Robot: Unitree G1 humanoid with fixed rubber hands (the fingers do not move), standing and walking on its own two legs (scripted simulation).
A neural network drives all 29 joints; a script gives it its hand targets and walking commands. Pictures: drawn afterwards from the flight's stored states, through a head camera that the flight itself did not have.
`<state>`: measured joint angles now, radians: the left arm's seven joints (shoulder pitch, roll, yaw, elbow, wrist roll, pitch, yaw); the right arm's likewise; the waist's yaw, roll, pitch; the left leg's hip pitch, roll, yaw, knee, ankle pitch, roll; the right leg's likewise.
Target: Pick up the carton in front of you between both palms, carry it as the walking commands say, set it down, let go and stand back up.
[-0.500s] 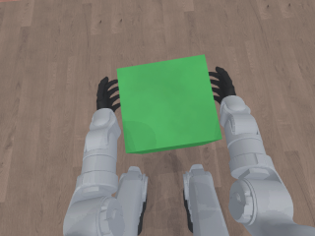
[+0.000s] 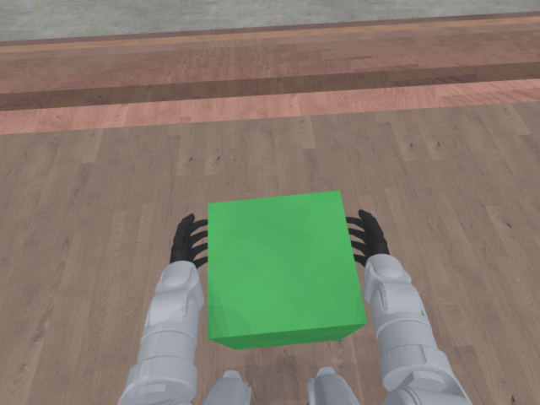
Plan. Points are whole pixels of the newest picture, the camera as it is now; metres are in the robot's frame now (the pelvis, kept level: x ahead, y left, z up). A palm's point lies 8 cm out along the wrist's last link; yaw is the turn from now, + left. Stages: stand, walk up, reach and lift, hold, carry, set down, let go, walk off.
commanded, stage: reach and lift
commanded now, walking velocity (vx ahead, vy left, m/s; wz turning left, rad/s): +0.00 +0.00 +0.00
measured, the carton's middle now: (281, 279) +0.36 -0.01 -0.11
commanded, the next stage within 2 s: hold in 1.52 s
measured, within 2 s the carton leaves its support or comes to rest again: neither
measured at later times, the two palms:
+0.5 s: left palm (144, 233) +0.33 +0.15 +0.12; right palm (406, 240) +0.32 -0.14 +0.11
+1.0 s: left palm (143, 227) +0.33 +0.15 +0.14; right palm (414, 233) +0.32 -0.15 +0.13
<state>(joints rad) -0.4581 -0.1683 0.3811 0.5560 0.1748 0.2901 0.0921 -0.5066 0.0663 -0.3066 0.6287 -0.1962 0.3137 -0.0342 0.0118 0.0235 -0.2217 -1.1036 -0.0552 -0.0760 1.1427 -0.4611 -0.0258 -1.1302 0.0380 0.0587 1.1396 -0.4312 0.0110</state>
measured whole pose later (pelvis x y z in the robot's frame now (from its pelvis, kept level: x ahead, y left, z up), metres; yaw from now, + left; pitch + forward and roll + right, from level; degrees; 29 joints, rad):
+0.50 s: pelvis +0.03 +0.01 +0.09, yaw +0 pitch +1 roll +0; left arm -0.30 -0.16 0.28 0.42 0.25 0.53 0.03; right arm -0.27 0.15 -0.26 0.40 -0.26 0.55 -0.04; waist 0.00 0.01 -0.09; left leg -0.28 -0.03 -0.08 0.53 -0.26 0.00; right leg -0.29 0.02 0.07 0.51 -0.23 0.01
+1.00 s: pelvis +0.02 +0.00 +0.10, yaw +0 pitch -4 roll +0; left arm -0.37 -0.18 0.34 0.41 0.34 0.60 0.00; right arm -0.34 0.17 -0.31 0.39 -0.33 0.62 -0.01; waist 0.00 0.01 0.01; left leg -0.15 -0.02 -0.09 0.44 -0.22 -0.01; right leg -0.18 0.02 0.07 0.44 -0.19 0.01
